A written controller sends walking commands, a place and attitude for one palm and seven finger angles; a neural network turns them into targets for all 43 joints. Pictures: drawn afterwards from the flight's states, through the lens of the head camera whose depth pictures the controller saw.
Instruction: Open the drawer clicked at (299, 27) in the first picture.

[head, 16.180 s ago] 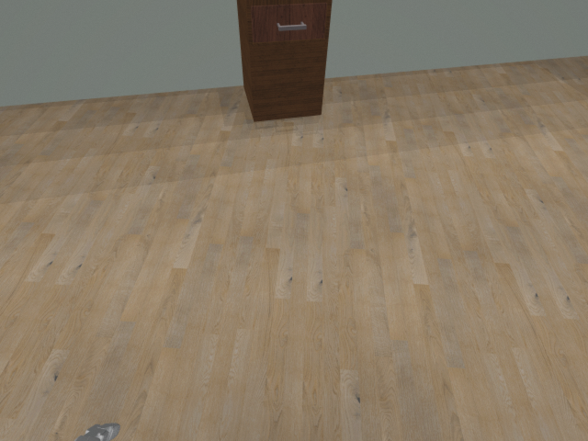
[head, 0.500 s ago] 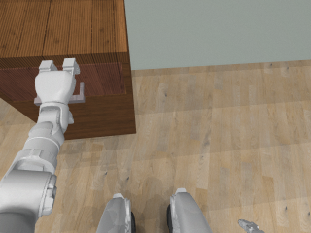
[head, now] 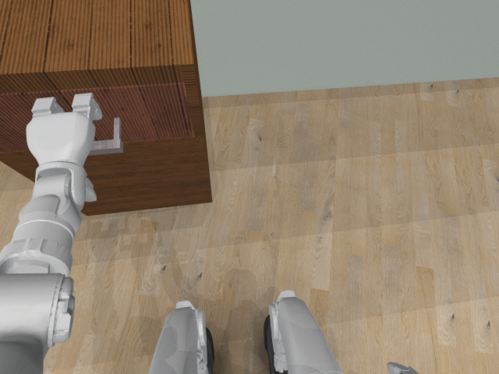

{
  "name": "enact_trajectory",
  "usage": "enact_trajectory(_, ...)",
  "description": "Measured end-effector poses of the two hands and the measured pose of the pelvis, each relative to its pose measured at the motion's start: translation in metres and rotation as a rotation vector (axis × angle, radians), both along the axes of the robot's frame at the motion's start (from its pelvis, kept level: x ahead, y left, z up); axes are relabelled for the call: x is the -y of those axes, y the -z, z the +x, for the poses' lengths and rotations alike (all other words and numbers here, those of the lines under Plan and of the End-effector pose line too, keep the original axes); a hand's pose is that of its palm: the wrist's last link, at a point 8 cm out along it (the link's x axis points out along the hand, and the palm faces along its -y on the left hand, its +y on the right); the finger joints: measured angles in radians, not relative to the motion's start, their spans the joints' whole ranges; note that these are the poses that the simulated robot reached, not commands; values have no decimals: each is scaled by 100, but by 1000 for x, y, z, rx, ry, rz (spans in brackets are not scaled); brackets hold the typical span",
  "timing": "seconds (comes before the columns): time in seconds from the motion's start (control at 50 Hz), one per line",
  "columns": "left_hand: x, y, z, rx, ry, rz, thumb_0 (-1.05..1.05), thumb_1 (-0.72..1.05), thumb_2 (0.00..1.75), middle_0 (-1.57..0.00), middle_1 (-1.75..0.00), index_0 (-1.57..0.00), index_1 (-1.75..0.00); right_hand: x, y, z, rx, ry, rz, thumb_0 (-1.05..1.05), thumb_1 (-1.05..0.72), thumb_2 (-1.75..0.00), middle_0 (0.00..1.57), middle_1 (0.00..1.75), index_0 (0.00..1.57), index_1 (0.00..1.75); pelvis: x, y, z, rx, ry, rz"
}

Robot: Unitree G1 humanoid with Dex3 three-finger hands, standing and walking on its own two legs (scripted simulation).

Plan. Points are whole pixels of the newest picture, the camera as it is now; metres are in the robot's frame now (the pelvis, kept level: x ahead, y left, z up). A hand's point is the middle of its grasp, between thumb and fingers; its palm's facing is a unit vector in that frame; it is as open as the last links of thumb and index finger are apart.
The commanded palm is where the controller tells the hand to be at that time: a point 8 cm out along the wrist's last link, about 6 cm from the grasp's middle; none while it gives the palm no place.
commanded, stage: move the hooked fingers above the handle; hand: left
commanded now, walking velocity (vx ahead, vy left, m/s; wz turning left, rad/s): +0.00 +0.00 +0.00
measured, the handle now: (81, 138) +0.53 +0.28 -0.08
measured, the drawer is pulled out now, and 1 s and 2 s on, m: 0.00 0.00 0.00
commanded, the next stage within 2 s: lower the fingers behind the handle in 0.98 s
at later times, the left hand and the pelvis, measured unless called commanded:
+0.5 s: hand (87, 160) +0.47 +0.24 -0.05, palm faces -0.07 -0.05 -1.00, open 13.8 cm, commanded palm +0.46 +0.24 +0.03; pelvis +0.01 +0.00 +0.01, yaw +0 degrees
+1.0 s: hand (92, 146) +0.48 +0.23 -0.03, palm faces -0.02 -0.08 -1.00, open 13.8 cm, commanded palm +0.46 +0.25 +0.03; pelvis +0.01 +0.00 +0.01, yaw +0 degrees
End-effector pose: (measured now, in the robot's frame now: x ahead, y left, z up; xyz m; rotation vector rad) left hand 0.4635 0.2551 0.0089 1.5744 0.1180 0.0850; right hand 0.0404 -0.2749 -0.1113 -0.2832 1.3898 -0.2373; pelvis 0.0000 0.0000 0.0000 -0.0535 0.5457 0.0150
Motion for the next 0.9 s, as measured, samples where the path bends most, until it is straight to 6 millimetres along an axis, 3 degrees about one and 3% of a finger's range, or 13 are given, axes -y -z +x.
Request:
enact_trajectory(0.06, -8, -1, -9, -49, -31, 2, 0, -48, 30, -32, -120, -31, -120, -8, 0, -2, -18, 10, 27, 0, -91, -90, 20, 29, 21, 29, -1, -6, 2, 10, 5, 5)
enact_trajectory(0.14, -9, -17, -17, -86, -9, -28, 0, -48, 30, -33, -120, -32, -120, -17, -8, 2, -19, 9, 43, 0, -91, -90, 20, 30, 21, 30, -1, -18, 9, 33, -4, 7)
enact_trajectory(0.26, 2, -35, -9, -67, 70, -52, 0, -49, 30, -32, -120, -32, -120, -16, -21, 15, 28, -8, 19, 0, -91, -90, 21, 30, 21, 30, 0, -24, 16, 52, -20, -1)
enact_trajectory(0.36, 10, -24, -3, -55, 80, -58, 0, -49, 30, -32, -120, -31, -120, -7, -21, 23, 52, -12, -1, 0, -91, -90, 21, 30, 21, 30, -1, -19, 16, 38, -15, -4)
enact_trajectory(0.5, 10, -1, -14, -51, 74, -57, 0, -49, 30, -32, -120, -31, -120, -4, -12, 22, 19, -13, 3, 0, -91, -90, 20, 30, 21, 30, -2, -13, 14, 21, 1, 4)
enact_trajectory(0.62, -6, -18, -18, 24, 30, -19, 0, -49, 30, -33, -120, -32, -120, -8, -6, 21, -8, -18, 27, 0, -91, -90, 20, 30, 21, 30, 0, -15, 15, 32, -6, 6)
enact_trajectory(0.72, -17, -29, -14, -27, -42, 11, 0, -49, 30, -32, -120, -31, -120, -11, -11, 25, 12, -21, 42, 0, -91, -90, 20, 30, 21, 30, 2, -20, 15, 45, -18, 4)
enact_trajectory(0.78, -10, -26, -13, -104, -35, -10, 0, -49, 30, -32, -120, -31, -120, -11, -17, 26, 29, -17, 37, 0, -91, -90, 20, 30, 21, 30, 2, -24, 16, 52, -20, 4)
enact_trajectory(0.9, 22, -13, -8, -148, 122, -94, 0, -49, 30, -32, -120, -31, -120, -5, -23, 23, 46, -9, -10, 0, -91, -90, 21, 30, 21, 30, 1, -22, 17, 42, -13, 1)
